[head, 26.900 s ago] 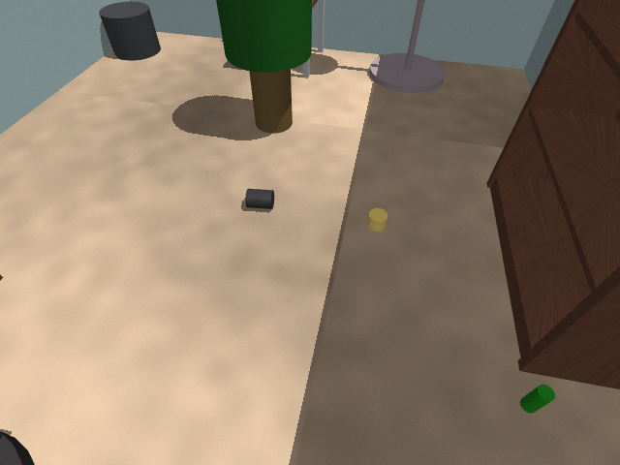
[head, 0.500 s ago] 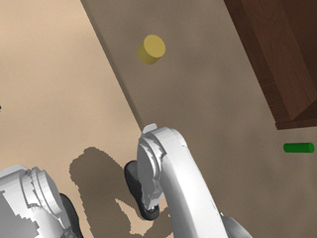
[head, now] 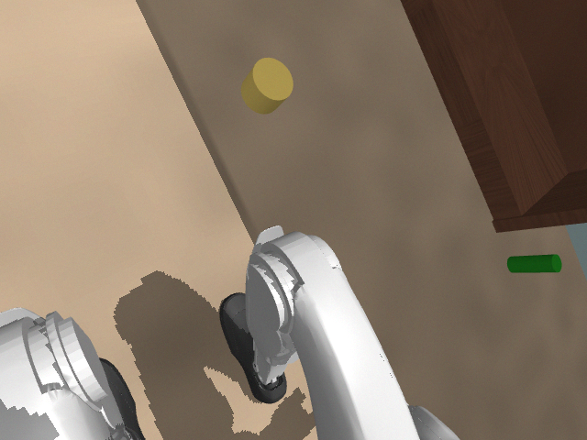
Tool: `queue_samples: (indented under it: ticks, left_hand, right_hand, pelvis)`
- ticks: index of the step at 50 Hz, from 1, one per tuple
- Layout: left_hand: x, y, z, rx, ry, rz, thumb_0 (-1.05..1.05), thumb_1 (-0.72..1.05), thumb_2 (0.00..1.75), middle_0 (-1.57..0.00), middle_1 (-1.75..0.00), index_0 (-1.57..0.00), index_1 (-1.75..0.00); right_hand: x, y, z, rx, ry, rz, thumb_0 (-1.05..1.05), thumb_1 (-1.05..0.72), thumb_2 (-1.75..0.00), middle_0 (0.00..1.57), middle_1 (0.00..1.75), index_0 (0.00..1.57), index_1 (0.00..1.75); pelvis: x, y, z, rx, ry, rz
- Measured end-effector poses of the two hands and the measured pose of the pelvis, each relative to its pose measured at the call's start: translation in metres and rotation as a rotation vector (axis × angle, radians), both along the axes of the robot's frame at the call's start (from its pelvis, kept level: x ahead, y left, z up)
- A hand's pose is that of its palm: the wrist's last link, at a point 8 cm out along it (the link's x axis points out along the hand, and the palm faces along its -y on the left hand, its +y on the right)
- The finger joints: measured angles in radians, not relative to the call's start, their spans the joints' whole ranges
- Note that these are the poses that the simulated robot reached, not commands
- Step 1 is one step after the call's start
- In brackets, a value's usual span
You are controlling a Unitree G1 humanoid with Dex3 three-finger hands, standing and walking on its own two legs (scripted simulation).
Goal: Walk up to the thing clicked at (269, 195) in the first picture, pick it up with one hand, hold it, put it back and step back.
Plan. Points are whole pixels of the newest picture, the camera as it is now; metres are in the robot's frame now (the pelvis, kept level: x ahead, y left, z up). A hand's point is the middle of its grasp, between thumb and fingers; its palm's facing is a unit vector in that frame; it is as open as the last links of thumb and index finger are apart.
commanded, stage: open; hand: left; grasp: from above
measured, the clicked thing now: out of the picture +0.47 +0.33 -0.26
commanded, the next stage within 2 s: withdraw in 0.56 s
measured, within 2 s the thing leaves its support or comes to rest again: neither
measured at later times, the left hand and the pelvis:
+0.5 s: hand out of the picture +0.46 +0.33 -0.23, palm faces -0.39 -0.21 -0.89, open 12.8 cm; pelvis +0.00 +0.00 +0.00, yaw +0 degrees
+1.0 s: hand out of the picture +0.48 +0.35 -0.14, palm faces -0.29 -0.09 -0.95, open 13.6 cm; pelvis +0.01 +0.00 +0.02, yaw +2 degrees
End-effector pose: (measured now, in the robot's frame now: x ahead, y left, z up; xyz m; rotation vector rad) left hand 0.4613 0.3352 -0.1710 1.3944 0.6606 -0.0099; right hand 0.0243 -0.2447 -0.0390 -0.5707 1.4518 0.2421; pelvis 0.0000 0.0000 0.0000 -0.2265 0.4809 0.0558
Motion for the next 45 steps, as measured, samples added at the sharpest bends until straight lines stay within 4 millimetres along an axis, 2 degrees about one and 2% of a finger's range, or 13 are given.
queue_samples:
  ticks: [13,22,37,41,45]
  left_hand:
    - [0.007,0.003,-0.001,0.012,-0.007,0.011,0.0,-0.21,0.77,-0.42,-0.65,-0.4,-0.68]
    - [0.001,0.003,0.001,0.008,0.019,0.018,0.0,-0.3,0.86,-0.32,-0.75,-0.31,-0.78]
    - [0.004,0.0,0.0,0.003,0.002,-0.01,0.0,-0.37,0.98,-0.24,-0.88,-0.22,-0.9]
    - [0.012,0.0,0.01,0.006,-0.044,-0.018,0.0,-0.4,0.96,-0.21,-0.89,-0.2,-0.9]
    - [0.021,0.007,0.036,0.03,-0.101,-0.041,0.0,-0.42,0.94,-0.2,-0.88,-0.19,-0.89]
  right_hand:
    - [0.008,0.001,0.001,0.012,0.002,0.01,0.0,-0.89,-0.9,0.2,0.3,0.2,0.3]
    - [0.012,0.0,-0.003,0.027,-0.013,0.009,0.0,-0.89,-0.9,0.2,0.3,0.2,0.3]
    - [0.004,-0.002,0.004,-0.003,0.003,0.002,0.0,-0.89,-0.9,0.2,0.3,0.2,0.29]
    - [0.004,-0.003,0.004,0.003,0.011,-0.006,0.0,-0.9,-0.9,0.2,0.3,0.2,0.29]
    - [0.008,-0.006,0.001,0.01,0.0,-0.042,0.0,-0.91,-0.9,0.2,0.3,0.21,0.3]
  pelvis:
    - [0.004,0.001,0.001,-0.005,0.014,0.002]
    - [0.003,0.0,0.003,-0.001,0.016,0.003]
    - [0.001,0.0,0.004,-0.002,0.011,0.002]
    - [0.003,-0.001,0.005,0.0,0.024,0.004]
    - [0.007,-0.001,0.007,0.004,0.044,0.009]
